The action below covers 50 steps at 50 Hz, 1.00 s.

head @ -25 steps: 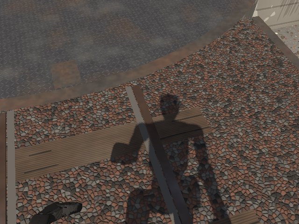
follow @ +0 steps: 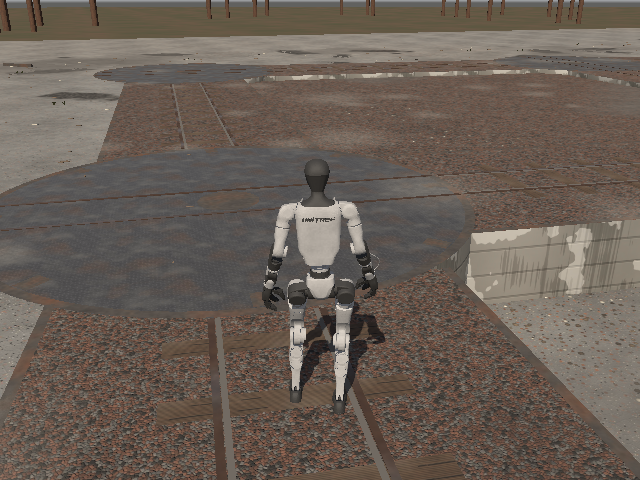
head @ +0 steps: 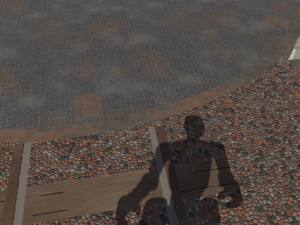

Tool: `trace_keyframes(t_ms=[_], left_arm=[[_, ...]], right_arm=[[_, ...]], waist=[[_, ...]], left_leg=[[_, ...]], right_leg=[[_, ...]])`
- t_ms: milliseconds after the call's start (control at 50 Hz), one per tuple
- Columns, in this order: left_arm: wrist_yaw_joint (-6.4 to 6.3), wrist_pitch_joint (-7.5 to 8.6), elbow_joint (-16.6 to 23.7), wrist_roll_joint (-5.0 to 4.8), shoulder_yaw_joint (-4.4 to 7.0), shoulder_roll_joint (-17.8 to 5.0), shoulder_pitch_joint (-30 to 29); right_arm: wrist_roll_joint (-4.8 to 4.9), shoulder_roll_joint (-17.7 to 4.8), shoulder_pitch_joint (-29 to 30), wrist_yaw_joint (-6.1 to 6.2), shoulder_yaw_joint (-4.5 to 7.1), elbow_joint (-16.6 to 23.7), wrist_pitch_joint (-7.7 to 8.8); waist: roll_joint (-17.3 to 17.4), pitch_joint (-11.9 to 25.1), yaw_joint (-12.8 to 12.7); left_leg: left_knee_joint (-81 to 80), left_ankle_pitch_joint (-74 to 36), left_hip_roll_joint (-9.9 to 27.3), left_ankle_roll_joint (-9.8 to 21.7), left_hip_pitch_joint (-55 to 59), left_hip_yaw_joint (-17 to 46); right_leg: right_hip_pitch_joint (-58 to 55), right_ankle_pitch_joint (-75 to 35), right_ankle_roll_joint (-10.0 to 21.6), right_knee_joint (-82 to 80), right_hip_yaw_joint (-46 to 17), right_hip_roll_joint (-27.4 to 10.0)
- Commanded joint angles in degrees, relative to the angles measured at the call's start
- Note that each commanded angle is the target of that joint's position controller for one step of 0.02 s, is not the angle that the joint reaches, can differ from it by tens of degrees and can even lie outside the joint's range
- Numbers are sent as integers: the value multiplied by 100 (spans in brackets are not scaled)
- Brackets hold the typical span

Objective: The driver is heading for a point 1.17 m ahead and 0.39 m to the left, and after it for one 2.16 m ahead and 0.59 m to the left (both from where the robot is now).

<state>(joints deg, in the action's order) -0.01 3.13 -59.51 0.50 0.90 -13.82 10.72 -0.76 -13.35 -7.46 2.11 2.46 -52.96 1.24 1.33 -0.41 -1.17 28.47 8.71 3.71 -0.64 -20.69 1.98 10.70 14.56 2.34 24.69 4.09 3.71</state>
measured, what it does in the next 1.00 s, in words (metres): stands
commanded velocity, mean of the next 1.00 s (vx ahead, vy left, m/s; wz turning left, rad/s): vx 0.02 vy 0.00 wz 0.00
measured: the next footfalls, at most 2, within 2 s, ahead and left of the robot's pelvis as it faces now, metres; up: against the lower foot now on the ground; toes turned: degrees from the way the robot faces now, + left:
right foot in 1.78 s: +0.51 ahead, -0.09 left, +0.00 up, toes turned +2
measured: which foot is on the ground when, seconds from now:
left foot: down 0.00-1.00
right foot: down 0.00-1.00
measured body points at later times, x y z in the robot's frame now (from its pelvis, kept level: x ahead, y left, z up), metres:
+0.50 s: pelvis +0.04 +0.02 +0.00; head +0.06 +0.02 +0.45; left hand +0.07 +0.28 -0.15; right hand +0.14 -0.23 -0.14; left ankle +0.07 +0.13 -0.74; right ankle -0.02 -0.10 -0.74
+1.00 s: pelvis +0.03 +0.02 +0.00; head +0.04 +0.02 +0.45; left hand +0.01 +0.25 -0.16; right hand +0.09 -0.23 -0.15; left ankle +0.07 +0.13 -0.74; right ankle -0.02 -0.10 -0.74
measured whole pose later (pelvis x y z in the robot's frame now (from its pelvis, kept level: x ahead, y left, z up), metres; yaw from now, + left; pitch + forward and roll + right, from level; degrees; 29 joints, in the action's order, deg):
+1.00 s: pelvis +0.03 +0.02 +0.00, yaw +0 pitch -1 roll +0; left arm -2.5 0.9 -64.5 0.3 0.4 -10.1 17.9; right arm 0.1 -11.4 -8.5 2.2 2.4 -63.3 -0.8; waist 0.3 -2.3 -0.1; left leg 28.4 11.1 -0.3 0.7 -16.1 -0.3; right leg 7.4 19.0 -0.1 27.7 2.5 -0.8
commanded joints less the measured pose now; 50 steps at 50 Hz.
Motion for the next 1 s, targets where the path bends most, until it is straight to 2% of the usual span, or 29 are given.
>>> trace_keyframes(t_ms=[20, 40, 80, 180, 280, 400, 620, 1000], left_arm=[[-86, -24, 59, 45, 13, -317, 744], [-122, -106, 93, 21, 47, -504, 456], [-181, -221, 66, -10, 77, -617, 328], [-178, -226, -14, -38, 76, -589, 327], [-196, -288, -131, -48, 76, -525, 376], [-227, -323, -236, -38, 72, -509, 456], [-253, -277, -360, -19, 44, -394, 647], [-266, -194, -435, -21, 28, -138, 1145]], right_arm=[[25, -785, -132, 4, 169, 76, -14], [46, -582, 22, -48, 129, 88, -11], [29, -595, 92, -91, 120, 63, 33], [77, -629, -51, -75, 139, -160, 88], [92, -609, 34, -76, 148, -276, 29], [88, -556, 108, -65, 150, -396, -47], [79, -485, 136, -19, 137, -602, -145], [82, -372, -105, 27, 74, -867, -163]], waist=[[880, 498, -233], [655, 240, -136], [417, 154, -46], [96, 434, 29], [-89, 412, 34], [-130, 230, 38], [-104, -75, 77], [-147, -266, 115]], left_leg=[[-520, -1155, 685, 748, 1226, 736], [-572, -589, 400, 572, 928, 573], [-453, -766, 166, 381, 905, 344], [-100, -1991, 93, 468, 1308, 221], [-34, -2058, 43, 530, 1291, 162], [-86, -1641, -43, 492, 1197, 86], [-259, -837, -143, 393, 1148, 22], [-413, -200, -180, 334, 1020, 26]], right_leg=[[494, 357, -50, -239, -270, -418], [395, 227, -101, -259, -256, -410], [398, -1, -77, -194, -295, -454], [178, -858, -106, -62, -351, -579], [42, -1023, -153, 19, -333, -596], [60, -855, -169, -20, -328, -617], [290, -289, -180, -213, -320, -624], [502, 171, -145, -395, -323, -604]])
